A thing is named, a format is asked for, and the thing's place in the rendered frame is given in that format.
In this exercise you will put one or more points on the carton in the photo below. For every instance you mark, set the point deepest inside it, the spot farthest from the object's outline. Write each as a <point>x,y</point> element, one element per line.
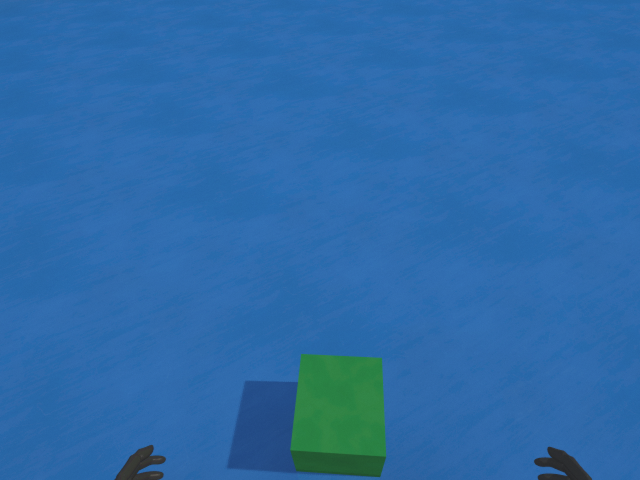
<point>339,422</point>

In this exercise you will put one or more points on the right robot hand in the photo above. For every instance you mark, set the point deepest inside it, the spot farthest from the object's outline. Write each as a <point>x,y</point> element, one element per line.
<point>563,462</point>

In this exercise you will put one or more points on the left robot hand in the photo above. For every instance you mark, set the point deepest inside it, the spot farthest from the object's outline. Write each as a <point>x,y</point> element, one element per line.
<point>138,461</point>

